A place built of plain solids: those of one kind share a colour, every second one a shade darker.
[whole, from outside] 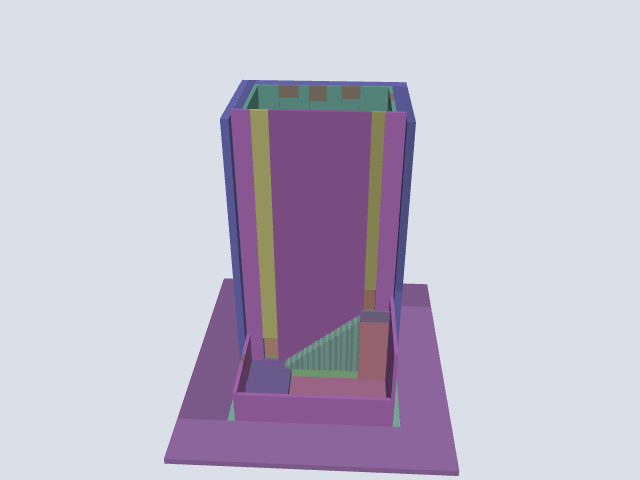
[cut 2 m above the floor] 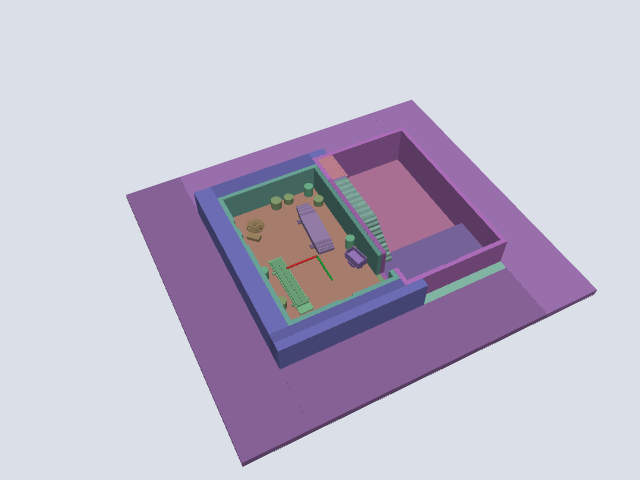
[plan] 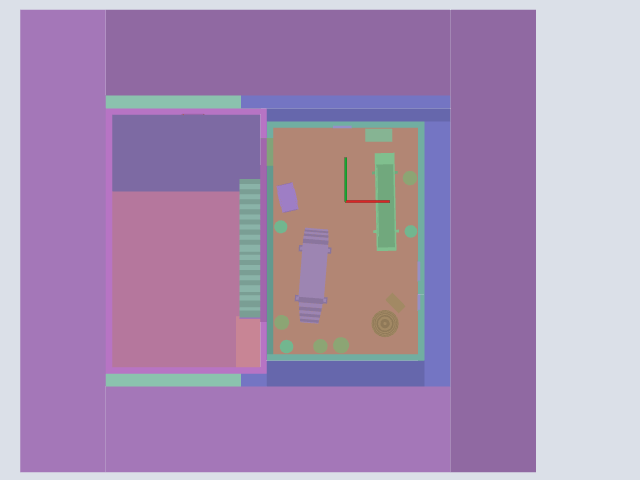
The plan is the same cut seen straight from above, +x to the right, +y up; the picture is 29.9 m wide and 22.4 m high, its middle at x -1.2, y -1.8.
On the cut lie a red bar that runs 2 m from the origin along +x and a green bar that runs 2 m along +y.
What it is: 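A harbour's pilots' and signal tower of tall halls, each with a gallery across one end; two of its long stairs turn on winders round a masonry block, nothing at the outer side of one of them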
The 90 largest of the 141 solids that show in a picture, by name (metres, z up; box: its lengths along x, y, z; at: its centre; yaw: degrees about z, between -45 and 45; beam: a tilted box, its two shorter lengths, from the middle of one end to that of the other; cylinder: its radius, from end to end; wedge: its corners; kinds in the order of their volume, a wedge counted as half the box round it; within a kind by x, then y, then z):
{
 "wall_fill_1": {"box": [1.2, 0.6, 5.45], "at": [-4.28, -8.34, 2.37]},
 "wall_fill_2": {"box": [1.2, 0.6, 3.37], "at": [-4.28, -8.34, 6.78]},
 "wall_fill_3": {"box": [1.2, 0.6, 3.28], "at": [-4.28, -8.34, 10.11]},
 "wall_fill_4": {"box": [1.2, 0.6, 4.03], "at": [-4.28, -8.34, 13.76]},
 "wall_fill_5": {"box": [1.2, 0.6, 3.02], "at": [-4.28, -8.34, 17.29]},
 "wall_fill_6": {"box": [1.2, 0.6, 3.72], "at": [-4.28, -8.34, 20.65]},
 "wall_fill_7": {"box": [7.36, 1.21, 5.45], "at": [0.0, -8.03, 2.37]},
 "wall_fill_8": {"box": [7.36, 1.21, 3.72], "at": [0.0, -8.03, 20.65]},
 "wall_fill_9": {"box": [9.77, 0.6, 5.45], "at": [0.0, 4.64, 2.37]},
 "wall_fill_10": {"box": [9.77, 0.6, 3.37], "at": [0.0, 4.64, 6.78]},
 "wall_fill_11": {"box": [9.77, 0.6, 3.28], "at": [0.0, 4.64, 10.11]},
 "wall_fill_12": {"box": [9.77, 0.6, 4.03], "at": [0.0, 4.64, 13.76]},
 "wall_fill_13": {"box": [9.77, 0.6, 3.02], "at": [0.0, 4.64, 17.29]},
 "wall_fill_14": {"box": [9.77, 0.6, 3.72], "at": [0.0, 4.64, 20.65]},
 "wall_fill_15": {"box": [8.57, 0.61, 5.45], "at": [0.6, 4.04, 2.37]},
 "wall_fill_16": {"box": [8.57, 0.61, 3.72], "at": [0.6, 4.04, 20.65]},
 "wall_fill_17": {"box": [1.21, 12.37, 5.45], "at": [4.28, -2.45, 2.37]},
 "wall_fill_18": {"box": [1.21, 12.37, 3.72], "at": [4.28, -2.45, 20.65]},
 "ground_garden_1": {"box": [4.0, 21.58, 0.5], "at": [-13.19, -1.85, -0.27]},
 "ground_garden_2": {"box": [16.08, 4.0, 0.5], "at": [-3.15, -10.64, -0.27]},
 "ground_garden_3": {"box": [16.08, 4.0, 0.5], "at": [-3.15, 6.94, -0.27]},
 "ground_garden_4": {"box": [4.0, 21.58, 0.5], "at": [6.88, -1.85, -0.27]},
 "wall_yard_1": {"box": [0.3, 12.38, 3.68], "at": [-11.04, -1.85, 0.89]},
 "wall_yard_2": {"box": [3.54, 0.3, 3.83], "at": [-9.42, 4.19, 0.96]},
 "wall_yard_3": {"box": [7.21, 0.3, 4.36], "at": [-7.59, -7.89, 5.08]},
 "wall_yard_4": {"box": [7.51, 0.3, 3.85], "at": [-7.44, -7.89, 0.97]},
 "wall_yard_5": {"box": [1.05, 0.26, 2.1], "at": [-7.13, 4.21, 1.05]},
 "wall_yard_6": {"box": [2.92, 0.3, 3.83], "at": [-5.14, 4.19, 0.96]},
 "wall_yard_7": {"box": [0.3, 1.47, 23.82], "at": [-3.83, -7.3, 10.95]},
 "wall_yard_8": {"box": [0.3, 0.94, 6.4], "at": [-3.83, -6.1, 2.25]},
 "wall_yard_9": {"box": [0.3, 7.3, 23.82], "at": [-3.83, -1.98, 10.95]},
 "wall_yard_10": {"box": [0.3, 1.39, 23.82], "at": [-3.83, 3.65, 10.95]},
 "wall_1": {"box": [0.3, 9.1, 5.45], "at": [-3.52, -2.88, 2.37]},
 "wall_2": {"box": [0.3, 0.78, 5.45], "at": [-3.52, 3.34, 2.37]},
 "wall_3": {"box": [3.08, 0.3, 5.45], "at": [-2.13, 3.58, 2.37]},
 "wall_4": {"box": [3.66, 0.3, 3.72], "at": [-1.85, -7.28, 20.65]},
 "wall_5": {"box": [7.35, 0.3, 5.45], "at": [0.0, -7.28, 2.37]},
 "wall_6": {"box": [7.35, 0.3, 3.72], "at": [0.0, 3.58, 20.65]},
 "wall_7": {"box": [3.41, 0.3, 5.45], "at": [1.97, 3.58, 2.37]},
 "wall_8": {"box": [2.06, 0.3, 3.72], "at": [2.64, -7.28, 20.65]},
 "wall_9": {"box": [0.3, 2.37, 5.45], "at": [3.52, -6.24, 2.37]},
 "wall_10": {"box": [0.3, 2.55, 3.72], "at": [3.52, -6.15, 20.65]},
 "wall_11": {"box": [0.3, 0.64, 5.45], "at": [3.52, -4.01, 2.37]},
 "wall_12": {"box": [0.3, 1.24, 3.72], "at": [3.52, -2.75, 20.65]},
 "wall_13": {"box": [0.3, 0.83, 3.72], "at": [3.52, -0.31, 20.65]},
 "wall_14": {"box": [0.3, 6.53, 5.45], "at": [3.52, 0.47, 2.37]},
 "wall_15": {"box": [0.3, 1.98, 3.72], "at": [3.52, 2.74, 20.65]},
 "wall_16": {"box": [0.2, 1.5, 1.44], "at": [3.58, -4.13, 20.76]},
 "wall_17": {"box": [0.2, 1.64, 1.48], "at": [3.58, 0.93, 20.78]},
 "floor_1": {"box": [6.75, 10.57, 0.35], "at": [0.0, -1.85, -0.18]},
 "floor_2": {"box": [6.75, 10.57, 0.35], "at": [0.0, -1.85, 5.27]},
 "step_1": {"box": [0.98, 0.32, 5.3], "at": [-4.47, -5.25, 2.6]},
 "step_2": {"box": [0.98, 0.32, 5.11], "at": [-4.47, -5.01, 2.5]},
 "step_3": {"box": [0.98, 0.32, 4.91], "at": [-4.47, -4.78, 2.41]},
 "step_4": {"box": [0.98, 0.32, 4.72], "at": [-4.47, -4.54, 2.31]},
 "step_5": {"box": [0.98, 0.32, 4.52], "at": [-4.47, -4.31, 2.21]},
 "step_6": {"box": [0.98, 0.32, 4.33], "at": [-4.47, -4.07, 2.11]},
 "step_7": {"box": [0.98, 0.32, 4.13], "at": [-4.47, -3.83, 2.02]},
 "step_8": {"box": [0.98, 0.32, 3.94], "at": [-4.47, -3.6, 1.92]},
 "step_9": {"box": [0.98, 0.32, 3.75], "at": [-4.47, -3.36, 1.82]},
 "step_10": {"box": [0.98, 0.32, 3.55], "at": [-4.47, -3.13, 1.73]},
 "step_11": {"box": [0.98, 0.32, 3.36], "at": [-4.47, -2.89, 1.63]},
 "step_12": {"box": [0.98, 0.32, 3.16], "at": [-4.47, -2.65, 1.53]},
 "step_13": {"box": [0.98, 0.32, 2.97], "at": [-4.47, -2.42, 1.43]},
 "step_14": {"box": [0.98, 0.32, 2.77], "at": [-4.47, -2.18, 1.34]},
 "step_15": {"box": [0.98, 0.32, 2.58], "at": [-4.47, -1.95, 1.24]},
 "step_16": {"box": [0.98, 0.32, 2.38], "at": [-4.47, -1.71, 1.14]},
 "step_17": {"box": [0.98, 0.32, 2.19], "at": [-4.47, -1.48, 1.04]},
 "step_18": {"box": [0.98, 0.32, 2.0], "at": [-4.47, -1.24, 0.95]},
 "step_19": {"box": [0.98, 0.32, 1.8], "at": [-4.47, -1.0, 0.85]},
 "step_20": {"box": [0.98, 0.32, 1.61], "at": [-4.47, -0.77, 0.75]},
 "step_21": {"box": [0.98, 0.32, 1.41], "at": [-4.47, -0.53, 0.66]},
 "floor_dock_water_1": {"box": [5.94, 8.2, 0.35], "at": [-7.93, -3.64, -1.03]},
 "wall_pier_out_1": {"box": [0.16, 2.39, 6.65], "at": [-5.04, -6.55, 2.12]},
 "wall_pier_out_2": {"box": [0.98, 2.27, 5.25], "at": [-4.47, -6.61, 2.57]},
 "wall_over_yard_1": {"box": [0.3, 0.94, 14.92], "at": [-3.83, -6.1, 15.4]},
 "wall_over_yard_2": {"box": [0.3, 1.29, 20.36], "at": [-3.83, 2.31, 12.68]},
 "wall_dock_under_1": {"box": [0.98, 8.2, 1.2], "at": [-4.47, -3.64, -0.6]},
 "floor_yard_1": {"box": [6.91, 3.59, 0.35], "at": [-7.44, 2.25, -0.18]},
 "floor_quay_1": {"box": [7.21, 0.6, 0.5], "at": [-7.59, -8.34, -0.27]},
 "floor_quay_2": {"box": [7.21, 0.6, 0.5], "at": [-7.59, 4.64, -0.27]},
 "wall_head_1": {"box": [1.63, 0.3, 1.17], "at": [0.8, -7.28, 21.93]},
 "wall_head_2": {"box": [0.3, 1.5, 1.03], "at": [3.52, -4.13, 22.0]},
 "wall_head_3": {"box": [0.3, 1.41, 1.23], "at": [3.52, -1.43, 21.9]},
 "wall_head_4": {"box": [0.3, 1.64, 0.99], "at": [3.52, 0.93, 22.02]},
 "punt_upturned_1": {"box": [1.2, 2.52, 0.42], "at": [-1.51, -3.24, 0.46], "yaw": -4.6},
 "floor_hda_1": {"box": [0.98, 0.15, 5.5], "at": [-4.47, -5.4, 2.7]},
 "chest_1": {"box": [1.26, 0.61, 0.66], "at": [1.54, 3.09, 0.31]},
 "spar_pile_1": {"box": [0.92, 4.57, 0.11], "at": [1.86, -0.03, 0.2], "yaw": 1.2},
 "guard_out_1": {"box": [0.16, 2.39, 1.07], "at": [-5.04, -6.55, 5.98]}
}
